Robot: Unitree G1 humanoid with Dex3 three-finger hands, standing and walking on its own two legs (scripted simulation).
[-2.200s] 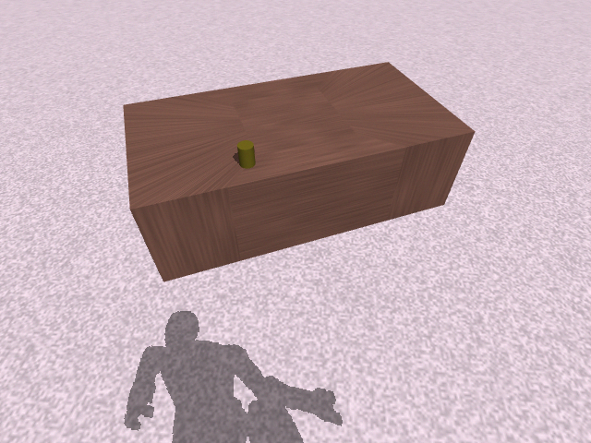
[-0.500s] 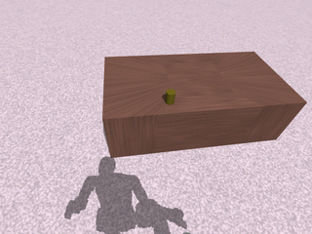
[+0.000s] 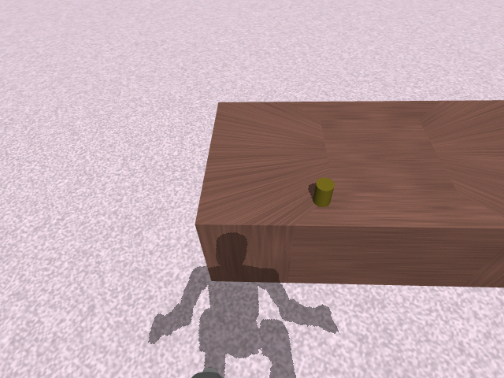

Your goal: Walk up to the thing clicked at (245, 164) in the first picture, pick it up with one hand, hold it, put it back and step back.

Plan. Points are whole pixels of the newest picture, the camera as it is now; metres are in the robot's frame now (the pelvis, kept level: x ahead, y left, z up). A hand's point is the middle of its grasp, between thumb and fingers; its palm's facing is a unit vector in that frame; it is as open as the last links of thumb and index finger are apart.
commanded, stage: walk up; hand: right
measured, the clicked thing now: (323, 192) +0.75 -0.19 -0.31
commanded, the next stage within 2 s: none
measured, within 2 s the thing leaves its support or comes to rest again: neither
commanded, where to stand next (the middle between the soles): +0.34 +0.02 m, yaw -1 degrees
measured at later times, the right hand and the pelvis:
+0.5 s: hand (416, 346) +0.24 -0.27 -0.14, palm faces -0.03 +0.93 -0.36, open 7.4 cm; pelvis +0.17 +0.01 -0.01, yaw +0 degrees
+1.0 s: hand (385, 287) +0.36 -0.25 -0.17, palm faces -0.06 +0.93 -0.37, open 7.4 cm; pelvis +0.27 +0.01 -0.02, yaw +1 degrees
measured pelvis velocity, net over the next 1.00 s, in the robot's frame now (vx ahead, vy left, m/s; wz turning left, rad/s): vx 0.27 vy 0.01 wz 0.02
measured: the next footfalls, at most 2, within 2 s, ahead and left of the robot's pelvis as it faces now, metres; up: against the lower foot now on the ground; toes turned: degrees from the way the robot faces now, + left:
left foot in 0.14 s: +0.21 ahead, +0.13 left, +0.00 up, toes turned +5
right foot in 0.56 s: +0.33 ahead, -0.13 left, +0.00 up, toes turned +0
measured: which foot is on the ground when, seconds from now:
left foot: up 0.00-0.12, down 0.14-0.56, up 0.58-0.90, down 0.92-1.00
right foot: down 0.00-0.16, up 0.18-0.54, down 0.56-1.00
